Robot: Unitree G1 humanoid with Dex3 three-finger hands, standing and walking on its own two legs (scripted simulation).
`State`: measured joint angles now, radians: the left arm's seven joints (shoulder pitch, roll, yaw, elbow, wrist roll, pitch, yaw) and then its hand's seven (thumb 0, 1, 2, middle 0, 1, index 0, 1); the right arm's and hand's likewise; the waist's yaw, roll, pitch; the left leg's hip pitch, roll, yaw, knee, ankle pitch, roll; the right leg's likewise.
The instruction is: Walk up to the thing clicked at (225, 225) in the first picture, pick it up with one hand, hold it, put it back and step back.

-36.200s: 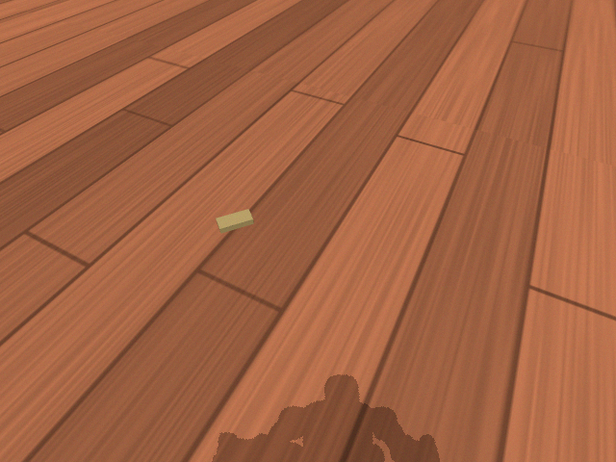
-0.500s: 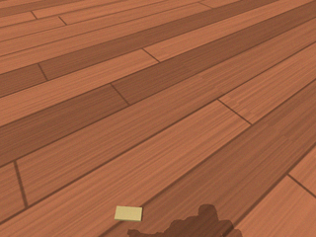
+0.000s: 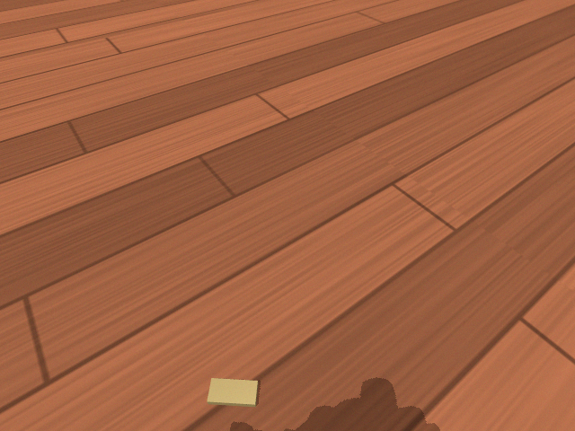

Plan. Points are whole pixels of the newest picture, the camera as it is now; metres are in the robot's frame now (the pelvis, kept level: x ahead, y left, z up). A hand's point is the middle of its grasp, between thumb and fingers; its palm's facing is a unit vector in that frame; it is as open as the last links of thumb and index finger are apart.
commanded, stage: stand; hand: left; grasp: from above
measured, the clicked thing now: (233, 392) +0.39 +0.19 -0.77
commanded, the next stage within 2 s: step back in 0.04 s
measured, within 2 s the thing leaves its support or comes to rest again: neither
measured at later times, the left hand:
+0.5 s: hand out of the picture +0.04 +0.28 -0.17, palm faces -0.03 -0.91 -0.41, open 7.4 cm
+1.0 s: hand out of the picture -0.08 +0.29 -0.18, palm faces -0.09 -0.91 -0.41, open 7.4 cm
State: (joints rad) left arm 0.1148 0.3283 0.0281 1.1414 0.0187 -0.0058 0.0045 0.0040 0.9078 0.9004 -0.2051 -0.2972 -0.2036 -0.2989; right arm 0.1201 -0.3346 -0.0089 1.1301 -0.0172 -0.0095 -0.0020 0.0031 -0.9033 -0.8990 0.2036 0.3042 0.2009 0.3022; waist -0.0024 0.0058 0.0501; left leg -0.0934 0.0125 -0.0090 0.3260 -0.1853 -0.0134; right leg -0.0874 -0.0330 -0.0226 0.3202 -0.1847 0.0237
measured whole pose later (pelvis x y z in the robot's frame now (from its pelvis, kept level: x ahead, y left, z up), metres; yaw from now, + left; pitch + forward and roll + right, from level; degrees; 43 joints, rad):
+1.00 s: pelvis -0.19 +0.02 -0.03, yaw -3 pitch -2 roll -2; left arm 0.16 0.36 0.08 0.87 0.03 0.03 0.02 0.01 0.91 0.90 -0.20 -0.30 -0.20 -0.30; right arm 0.10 -0.39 -0.05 0.85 -0.01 0.05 -0.01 0.00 -0.90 -0.90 0.21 0.30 0.20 0.30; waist -0.02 0.05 0.20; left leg -0.39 0.05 0.03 0.73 -0.29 0.03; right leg -0.24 0.06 0.03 0.64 -0.37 -0.01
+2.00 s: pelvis -0.50 +0.01 -0.03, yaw +0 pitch -2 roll +1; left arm 0.15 0.37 0.07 0.78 0.04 0.05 0.02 0.01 0.90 0.90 -0.21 -0.30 -0.21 -0.30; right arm 0.23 -0.40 -0.05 0.88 -0.02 0.05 -0.02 0.00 -0.90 -0.90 0.20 0.30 0.20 0.30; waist 0.00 0.01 0.15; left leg -0.33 -0.06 -0.05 0.83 -0.49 -0.02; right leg -0.37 -0.05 -0.04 0.68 -0.28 -0.01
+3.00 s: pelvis -0.64 -0.02 -0.01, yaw +0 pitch -3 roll +0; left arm 0.22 0.36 0.06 0.99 0.04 -0.05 0.00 0.00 0.91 0.90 -0.21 -0.30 -0.21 -0.30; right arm 0.21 -0.37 -0.06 1.00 -0.03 0.01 0.02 0.00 -0.90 -0.90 0.20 0.30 0.20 0.30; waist 0.03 0.03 0.05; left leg -0.36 -0.03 -0.08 0.82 -0.44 0.00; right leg -0.20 -0.01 -0.05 0.54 -0.30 -0.03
